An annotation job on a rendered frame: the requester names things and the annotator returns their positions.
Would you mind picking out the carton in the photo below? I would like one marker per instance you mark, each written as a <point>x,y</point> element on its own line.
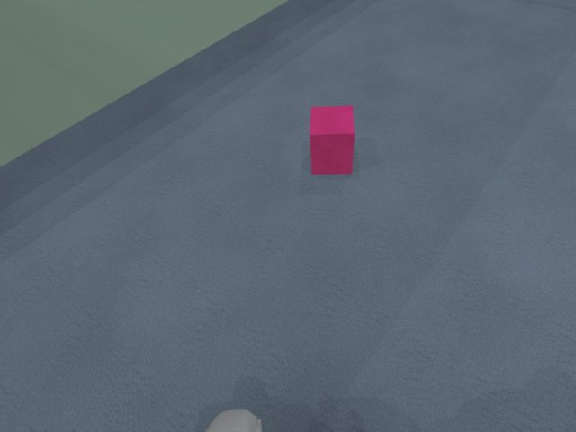
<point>332,137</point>

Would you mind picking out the left robot thigh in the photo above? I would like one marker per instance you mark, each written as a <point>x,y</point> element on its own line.
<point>235,420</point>

